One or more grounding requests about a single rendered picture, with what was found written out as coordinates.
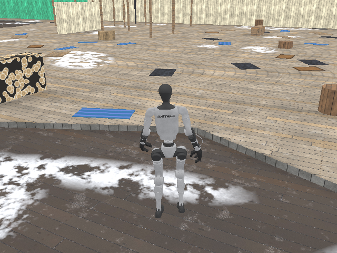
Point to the left robot forearm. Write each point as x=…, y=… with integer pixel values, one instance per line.
x=143, y=138

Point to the humanoid robot torso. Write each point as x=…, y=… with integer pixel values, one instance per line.
x=167, y=127

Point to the robot left upper arm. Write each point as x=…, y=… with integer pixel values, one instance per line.
x=148, y=120

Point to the right robot forearm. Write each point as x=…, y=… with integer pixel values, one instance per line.
x=194, y=141

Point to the right robot foot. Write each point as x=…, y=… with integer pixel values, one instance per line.
x=180, y=208

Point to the robot right hand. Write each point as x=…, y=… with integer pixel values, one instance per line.
x=199, y=155

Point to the robot left hand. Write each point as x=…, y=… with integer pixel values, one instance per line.
x=146, y=144

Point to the robot right upper arm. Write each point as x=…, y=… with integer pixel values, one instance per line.
x=186, y=120

